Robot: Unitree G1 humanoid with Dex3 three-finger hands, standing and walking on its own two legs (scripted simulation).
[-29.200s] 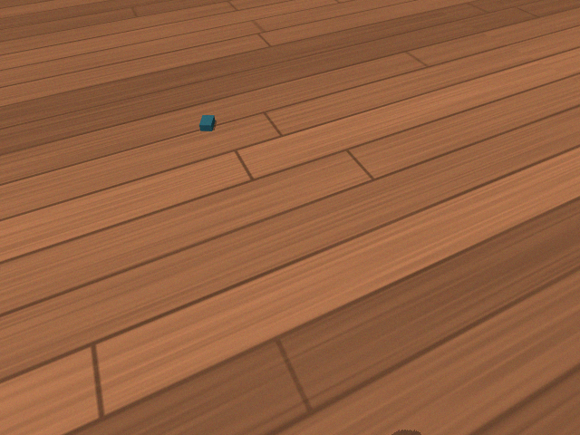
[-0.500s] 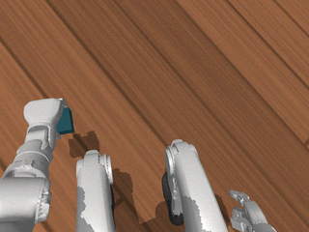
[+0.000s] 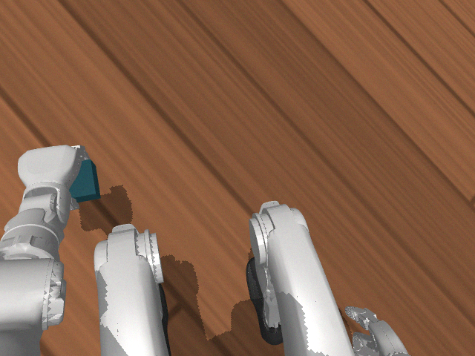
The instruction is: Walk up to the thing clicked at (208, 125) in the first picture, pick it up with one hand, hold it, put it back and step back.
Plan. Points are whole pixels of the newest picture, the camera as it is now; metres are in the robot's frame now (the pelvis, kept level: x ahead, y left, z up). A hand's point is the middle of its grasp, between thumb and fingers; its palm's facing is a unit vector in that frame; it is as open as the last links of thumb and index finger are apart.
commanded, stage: crouch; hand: left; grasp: from above
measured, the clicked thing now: (66, 184) +0.43 +0.26 -0.21
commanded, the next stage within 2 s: lower in 0.12 s
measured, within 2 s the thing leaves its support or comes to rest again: rests again in 1.24 s
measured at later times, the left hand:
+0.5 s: hand (75, 189) +0.42 +0.26 -0.23, palm faces -0.51 -0.07 -0.86, open 9.6 cm
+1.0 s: hand (87, 188) +0.43 +0.25 -0.28, palm faces -0.50 -0.10 -0.86, open 9.6 cm
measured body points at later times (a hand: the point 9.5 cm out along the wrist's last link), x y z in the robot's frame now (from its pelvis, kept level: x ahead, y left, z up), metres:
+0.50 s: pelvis +0.00 +0.00 -0.03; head +0.24 +0.05 +0.34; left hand +0.44 +0.26 -0.18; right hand +0.06 -0.28 -0.15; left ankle +0.08 +0.14 -0.33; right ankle +0.10 -0.13 -0.33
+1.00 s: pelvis +0.01 +0.00 -0.06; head +0.27 +0.06 +0.30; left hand +0.46 +0.25 -0.24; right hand +0.06 -0.27 -0.17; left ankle +0.08 +0.14 -0.33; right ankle +0.10 -0.13 -0.33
